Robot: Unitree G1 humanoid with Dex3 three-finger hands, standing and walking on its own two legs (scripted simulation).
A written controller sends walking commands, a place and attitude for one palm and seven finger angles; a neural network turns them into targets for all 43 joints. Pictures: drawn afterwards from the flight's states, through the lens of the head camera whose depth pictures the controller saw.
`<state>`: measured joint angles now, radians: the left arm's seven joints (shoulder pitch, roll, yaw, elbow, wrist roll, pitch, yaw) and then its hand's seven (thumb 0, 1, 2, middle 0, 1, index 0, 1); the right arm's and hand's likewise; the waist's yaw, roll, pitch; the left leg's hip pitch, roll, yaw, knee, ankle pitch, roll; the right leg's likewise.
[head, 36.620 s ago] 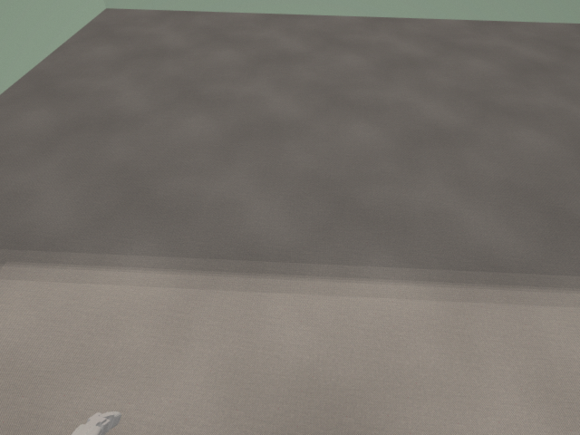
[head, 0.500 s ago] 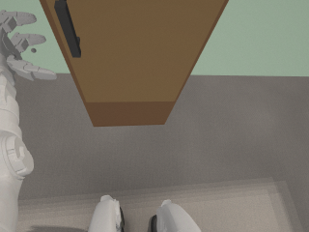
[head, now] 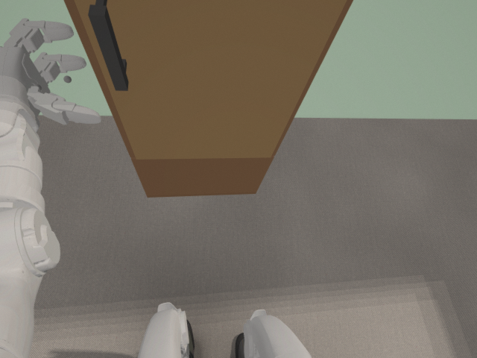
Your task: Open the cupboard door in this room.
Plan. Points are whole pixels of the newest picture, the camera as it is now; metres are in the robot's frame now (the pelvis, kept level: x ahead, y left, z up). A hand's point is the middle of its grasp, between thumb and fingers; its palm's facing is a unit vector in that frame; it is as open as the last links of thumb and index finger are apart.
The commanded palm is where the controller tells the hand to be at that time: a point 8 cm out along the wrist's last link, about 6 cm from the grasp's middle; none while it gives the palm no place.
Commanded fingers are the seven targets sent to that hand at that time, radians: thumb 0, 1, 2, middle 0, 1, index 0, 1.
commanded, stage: slide the fingers in behind the handle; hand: left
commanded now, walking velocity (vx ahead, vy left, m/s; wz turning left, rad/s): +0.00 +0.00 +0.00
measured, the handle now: (112, 44) +0.59 +0.16 +0.09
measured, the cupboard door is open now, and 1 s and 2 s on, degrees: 0 0 0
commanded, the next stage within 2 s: close the thumb around the handle in 1.40 s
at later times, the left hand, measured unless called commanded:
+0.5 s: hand (85, 75) +0.54 +0.19 +0.08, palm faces +0.02 -1.00 +0.00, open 14.0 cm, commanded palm +0.52 +0.22 +0.08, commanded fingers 0.00 -0.50 0.30 -0.30 -1.20 -0.30 -1.20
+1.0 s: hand (109, 77) +0.53 +0.16 +0.09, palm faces +0.00 -1.00 -0.01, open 14.0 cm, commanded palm +0.51 +0.19 +0.08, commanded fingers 0.00 -0.50 0.30 -0.30 -1.20 -0.30 -1.20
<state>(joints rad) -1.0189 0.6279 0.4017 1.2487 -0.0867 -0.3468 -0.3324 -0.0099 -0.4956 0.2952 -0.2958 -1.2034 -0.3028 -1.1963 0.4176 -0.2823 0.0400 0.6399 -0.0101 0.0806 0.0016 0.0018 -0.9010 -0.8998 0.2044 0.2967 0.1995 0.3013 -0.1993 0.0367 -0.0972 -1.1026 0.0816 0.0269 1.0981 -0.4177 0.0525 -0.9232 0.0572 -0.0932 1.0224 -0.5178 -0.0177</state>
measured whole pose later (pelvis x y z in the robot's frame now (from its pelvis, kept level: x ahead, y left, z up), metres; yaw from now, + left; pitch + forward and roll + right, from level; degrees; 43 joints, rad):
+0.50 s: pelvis +0.01 -0.01 +0.00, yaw +0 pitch +24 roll -5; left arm -0.99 0.58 0.41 1.23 -0.08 -0.36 -0.27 -0.01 -0.49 0.30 -0.30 -1.20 -0.30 -1.20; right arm 0.42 -0.27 0.04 0.64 -0.01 0.07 0.02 0.00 -0.90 -0.90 0.20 0.30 0.20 0.30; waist -0.20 0.04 -0.11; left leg -1.09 0.09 0.03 1.09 -0.43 0.04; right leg -0.92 0.07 -0.09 1.03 -0.53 -0.03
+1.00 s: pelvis +0.01 -0.01 +0.00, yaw +1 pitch +23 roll -4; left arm -0.98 0.49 0.34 1.20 -0.08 -0.38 -0.20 -0.01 -0.49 0.30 -0.30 -1.20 -0.30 -1.20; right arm 0.41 -0.26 0.02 0.64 -0.02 0.06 0.04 0.00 -0.90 -0.90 0.20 0.30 0.20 0.30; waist -0.19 0.05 -0.12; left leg -1.08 0.08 0.02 1.09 -0.43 0.03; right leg -0.91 0.06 -0.09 1.04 -0.54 -0.04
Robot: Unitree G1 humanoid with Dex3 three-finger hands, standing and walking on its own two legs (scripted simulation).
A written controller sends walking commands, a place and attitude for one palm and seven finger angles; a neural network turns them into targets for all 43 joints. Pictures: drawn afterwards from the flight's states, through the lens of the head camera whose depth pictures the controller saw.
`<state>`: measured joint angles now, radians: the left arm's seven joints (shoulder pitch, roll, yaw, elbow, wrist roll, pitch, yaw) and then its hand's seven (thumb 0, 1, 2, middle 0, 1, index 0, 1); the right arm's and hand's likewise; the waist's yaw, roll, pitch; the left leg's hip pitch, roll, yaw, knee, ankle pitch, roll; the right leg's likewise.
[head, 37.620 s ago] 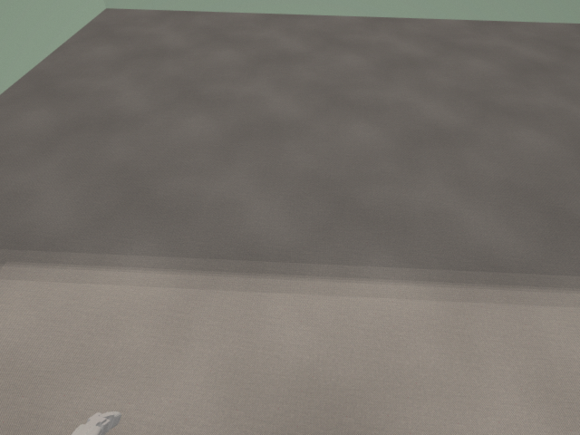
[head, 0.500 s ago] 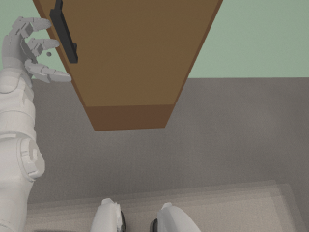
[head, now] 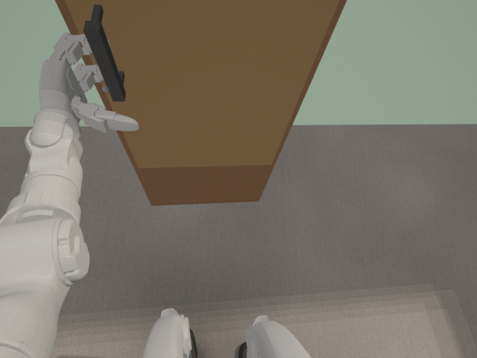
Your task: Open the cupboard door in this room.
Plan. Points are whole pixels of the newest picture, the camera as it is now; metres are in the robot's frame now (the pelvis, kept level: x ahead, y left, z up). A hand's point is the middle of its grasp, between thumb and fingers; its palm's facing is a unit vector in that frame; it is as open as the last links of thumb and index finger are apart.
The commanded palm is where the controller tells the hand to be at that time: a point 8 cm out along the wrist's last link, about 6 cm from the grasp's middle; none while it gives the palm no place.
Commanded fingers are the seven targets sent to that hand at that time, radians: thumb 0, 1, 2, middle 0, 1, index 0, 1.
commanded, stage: slide the fingers in behind the handle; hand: left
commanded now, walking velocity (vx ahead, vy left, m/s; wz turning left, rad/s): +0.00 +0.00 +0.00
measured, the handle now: (109, 57) +0.59 +0.17 +0.09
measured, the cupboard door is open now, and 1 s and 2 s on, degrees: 0 0 26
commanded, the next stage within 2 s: close the thumb around the handle in 0.40 s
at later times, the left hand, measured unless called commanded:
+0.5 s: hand (108, 88) +0.53 +0.16 +0.09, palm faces +0.00 -1.00 -0.01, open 14.0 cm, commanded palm +0.51 +0.20 +0.08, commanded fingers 0.00 -0.44 0.32 -0.30 -1.21 -0.30 -1.21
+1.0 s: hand (112, 89) +0.53 +0.16 +0.09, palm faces +0.02 -1.00 -0.02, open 7.5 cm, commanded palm +0.50 +0.20 +0.08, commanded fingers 0.00 0.90 0.90 -0.40 -1.35 -0.40 -1.35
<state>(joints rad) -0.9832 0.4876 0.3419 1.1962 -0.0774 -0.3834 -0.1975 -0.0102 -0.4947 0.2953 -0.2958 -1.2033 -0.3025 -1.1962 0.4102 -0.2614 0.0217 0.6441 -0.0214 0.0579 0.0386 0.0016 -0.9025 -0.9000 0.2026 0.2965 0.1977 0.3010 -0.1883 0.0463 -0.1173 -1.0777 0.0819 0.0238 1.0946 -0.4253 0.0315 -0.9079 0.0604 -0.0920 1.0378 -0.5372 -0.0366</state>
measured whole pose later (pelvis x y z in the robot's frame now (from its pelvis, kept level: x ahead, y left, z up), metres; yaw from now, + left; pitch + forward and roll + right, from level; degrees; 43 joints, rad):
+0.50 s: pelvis +0.00 +0.00 +0.00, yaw +0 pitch +23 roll -4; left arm -0.99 0.49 0.36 1.21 -0.08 -0.38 -0.19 -0.01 -0.49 0.30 -0.30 -1.20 -0.30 -1.20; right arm 0.43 -0.27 0.02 0.66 -0.02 0.06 0.03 0.00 -0.90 -0.90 0.20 0.30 0.20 0.30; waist -0.19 0.05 -0.12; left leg -1.08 0.08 0.02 1.09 -0.42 0.03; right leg -0.91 0.06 -0.09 1.04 -0.53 -0.04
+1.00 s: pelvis +0.00 -0.01 +0.00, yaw +0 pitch +23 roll -3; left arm -0.98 0.48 0.37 1.22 -0.06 -0.40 -0.17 0.00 0.43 0.69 -0.34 -1.28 -0.36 -1.29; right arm 0.41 -0.26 0.02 0.65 -0.02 0.06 0.04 0.00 -0.90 -0.90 0.20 0.30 0.20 0.30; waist -0.19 0.05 -0.12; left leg -1.07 0.08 0.03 1.09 -0.42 0.02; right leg -0.91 0.06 -0.08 1.05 -0.54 -0.04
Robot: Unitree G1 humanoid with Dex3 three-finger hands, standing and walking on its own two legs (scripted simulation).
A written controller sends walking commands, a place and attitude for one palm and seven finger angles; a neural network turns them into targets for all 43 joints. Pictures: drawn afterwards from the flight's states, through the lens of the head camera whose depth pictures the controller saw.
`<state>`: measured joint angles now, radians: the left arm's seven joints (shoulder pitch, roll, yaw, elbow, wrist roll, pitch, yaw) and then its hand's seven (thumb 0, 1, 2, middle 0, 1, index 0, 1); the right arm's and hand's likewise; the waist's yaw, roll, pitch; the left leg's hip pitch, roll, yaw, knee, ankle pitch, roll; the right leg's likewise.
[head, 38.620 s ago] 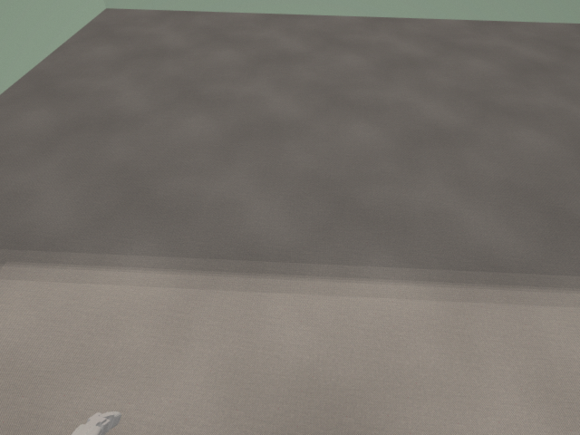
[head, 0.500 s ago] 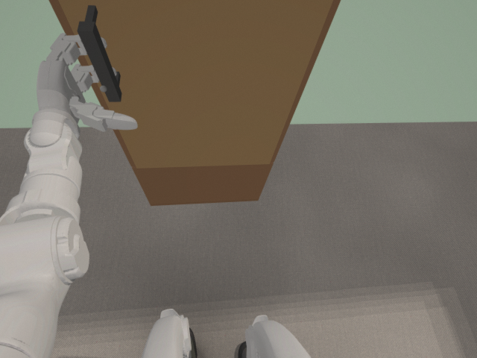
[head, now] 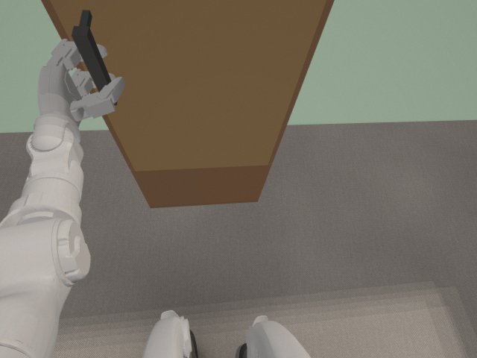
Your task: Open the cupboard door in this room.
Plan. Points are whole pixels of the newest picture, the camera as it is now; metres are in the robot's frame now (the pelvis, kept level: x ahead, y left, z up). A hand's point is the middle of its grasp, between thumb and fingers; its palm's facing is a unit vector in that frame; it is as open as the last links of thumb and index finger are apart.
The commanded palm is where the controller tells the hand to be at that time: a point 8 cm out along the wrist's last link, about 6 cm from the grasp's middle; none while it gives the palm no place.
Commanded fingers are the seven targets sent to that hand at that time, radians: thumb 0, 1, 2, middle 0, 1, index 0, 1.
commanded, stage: close the thumb around the handle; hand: left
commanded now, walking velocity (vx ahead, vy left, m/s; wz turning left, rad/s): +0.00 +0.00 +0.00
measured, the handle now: (99, 61) +0.59 +0.17 +0.09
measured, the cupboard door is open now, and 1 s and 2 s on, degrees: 0 26 42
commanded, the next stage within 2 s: pull the door open along its arc in 0.20 s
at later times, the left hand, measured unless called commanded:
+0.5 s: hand (114, 97) +0.52 +0.15 +0.08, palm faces +0.02 -1.00 -0.01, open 5.7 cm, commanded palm +0.47 +0.19 +0.08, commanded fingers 0.00 0.90 0.90 -0.40 -1.35 -0.40 -1.35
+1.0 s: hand (155, 169) +0.39 +0.09 +0.09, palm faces +0.39 -0.92 +0.04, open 6.0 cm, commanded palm +0.33 +0.11 +0.08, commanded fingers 0.00 0.90 0.90 -0.40 -1.35 -0.40 -1.35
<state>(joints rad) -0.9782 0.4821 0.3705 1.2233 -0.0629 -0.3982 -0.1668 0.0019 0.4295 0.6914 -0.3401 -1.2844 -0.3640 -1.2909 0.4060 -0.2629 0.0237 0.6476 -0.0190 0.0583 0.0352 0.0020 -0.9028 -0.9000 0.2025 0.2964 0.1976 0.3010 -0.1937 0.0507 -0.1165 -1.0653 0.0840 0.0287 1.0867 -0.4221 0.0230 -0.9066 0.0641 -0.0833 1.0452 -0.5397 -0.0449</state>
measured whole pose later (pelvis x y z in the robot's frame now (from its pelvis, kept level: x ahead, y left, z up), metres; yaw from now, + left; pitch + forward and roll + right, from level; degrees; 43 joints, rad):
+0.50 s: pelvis +0.00 +0.00 +0.00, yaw +0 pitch +23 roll -3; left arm -0.92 0.42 0.35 1.15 -0.08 -0.39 -0.13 0.00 0.74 0.82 -0.35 -1.33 -0.34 -1.34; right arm 0.42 -0.26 0.01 0.64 -0.02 0.07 0.05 0.00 -0.90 -0.90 0.20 0.30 0.20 0.30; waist -0.18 0.05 -0.13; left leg -1.05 0.08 0.04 1.07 -0.42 0.02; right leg -0.90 0.06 -0.07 1.04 -0.54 -0.05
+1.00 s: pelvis +0.01 -0.01 +0.02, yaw +2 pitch +16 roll -1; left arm -0.27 -0.10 -0.03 0.45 0.04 -0.31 0.53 0.00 0.72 0.79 -0.32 -1.32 -0.32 -1.30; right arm 0.25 -0.21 -0.03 0.56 -0.06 0.06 0.11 0.01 -0.91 -0.90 0.20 0.30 0.19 0.30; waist -0.03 0.04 -0.18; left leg -0.84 0.04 0.05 0.99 -0.42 0.01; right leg -0.70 0.03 -0.07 0.99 -0.56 -0.05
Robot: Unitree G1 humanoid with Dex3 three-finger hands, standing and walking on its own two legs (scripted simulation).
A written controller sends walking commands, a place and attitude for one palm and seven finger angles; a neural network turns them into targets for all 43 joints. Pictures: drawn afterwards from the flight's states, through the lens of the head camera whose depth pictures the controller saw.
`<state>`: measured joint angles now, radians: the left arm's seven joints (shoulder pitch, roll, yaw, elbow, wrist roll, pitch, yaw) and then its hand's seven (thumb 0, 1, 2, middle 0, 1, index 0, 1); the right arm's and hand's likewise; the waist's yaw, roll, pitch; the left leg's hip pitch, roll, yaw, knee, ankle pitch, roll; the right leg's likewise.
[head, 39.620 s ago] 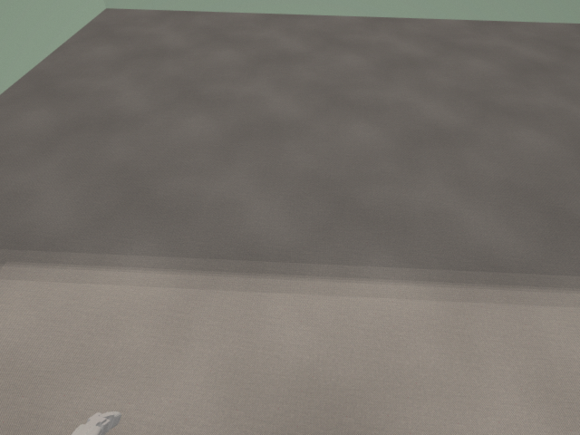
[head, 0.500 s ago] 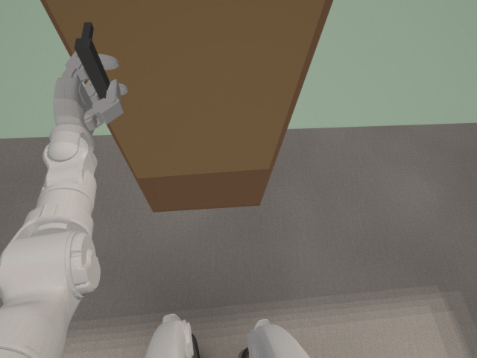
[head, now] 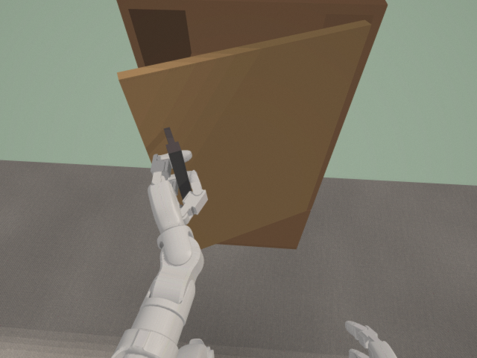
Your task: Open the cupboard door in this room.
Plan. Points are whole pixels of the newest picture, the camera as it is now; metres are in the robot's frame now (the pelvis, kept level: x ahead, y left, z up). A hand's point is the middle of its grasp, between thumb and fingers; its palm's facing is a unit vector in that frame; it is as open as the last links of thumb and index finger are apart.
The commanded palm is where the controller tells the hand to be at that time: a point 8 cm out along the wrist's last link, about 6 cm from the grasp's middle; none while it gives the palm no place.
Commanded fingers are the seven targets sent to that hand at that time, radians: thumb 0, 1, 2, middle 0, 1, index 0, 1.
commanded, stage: pull the door open along its arc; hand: left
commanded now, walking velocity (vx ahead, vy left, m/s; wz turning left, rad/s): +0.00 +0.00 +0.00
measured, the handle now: (178, 166) +0.42 +0.12 +0.08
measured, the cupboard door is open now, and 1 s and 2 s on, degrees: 26 42 46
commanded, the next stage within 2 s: open thumb and fingers to let go in 0.30 s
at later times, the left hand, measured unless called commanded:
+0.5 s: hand (239, 237) +0.29 +0.01 +0.07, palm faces +0.28 -0.96 -0.02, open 5.9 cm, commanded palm +0.25 +0.06 +0.07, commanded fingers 0.00 0.48 0.72 -0.37 -1.30 -0.37 -1.30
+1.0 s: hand (231, 239) +0.29 +0.02 +0.06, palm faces +0.30 -0.95 -0.02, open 13.4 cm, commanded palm +0.25 +0.06 +0.07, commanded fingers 0.00 -0.50 0.30 -0.22 -0.75 -0.22 -0.75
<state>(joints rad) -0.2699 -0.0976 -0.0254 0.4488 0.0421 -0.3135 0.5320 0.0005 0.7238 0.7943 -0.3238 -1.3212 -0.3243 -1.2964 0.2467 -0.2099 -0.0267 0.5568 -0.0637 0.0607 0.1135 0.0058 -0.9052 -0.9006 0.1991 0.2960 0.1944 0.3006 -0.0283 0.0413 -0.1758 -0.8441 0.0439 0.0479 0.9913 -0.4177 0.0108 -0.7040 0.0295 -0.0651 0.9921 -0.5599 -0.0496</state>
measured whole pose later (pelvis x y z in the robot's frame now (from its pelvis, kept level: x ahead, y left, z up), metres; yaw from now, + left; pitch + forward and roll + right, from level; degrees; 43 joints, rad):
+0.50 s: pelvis -0.01 -0.04 +0.01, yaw +3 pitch +9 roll +2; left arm 0.02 -0.10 -0.26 0.25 0.04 -0.25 0.54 -0.01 0.68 0.78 -0.35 -1.33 -0.38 -1.34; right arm 0.19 -0.20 0.01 0.58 -0.06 0.03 0.03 0.01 -0.90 -0.90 0.20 0.30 0.20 0.30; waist -0.03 0.04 -0.14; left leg -0.70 0.03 0.00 0.91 -0.37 -0.03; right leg -0.57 0.03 -0.11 0.95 -0.55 -0.10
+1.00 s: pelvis +0.01 -0.04 +0.01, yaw +3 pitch +12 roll +2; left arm 0.11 -0.09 -0.25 0.15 0.06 -0.25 0.51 0.00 -0.38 0.34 -0.29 -1.12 -0.32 -1.12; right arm 0.21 -0.20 -0.01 0.56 -0.05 0.03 0.03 0.01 -0.90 -0.90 0.20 0.30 0.19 0.30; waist -0.02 0.03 -0.15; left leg -0.73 0.02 -0.01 0.92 -0.39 -0.05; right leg -0.60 0.02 -0.10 0.97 -0.58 -0.10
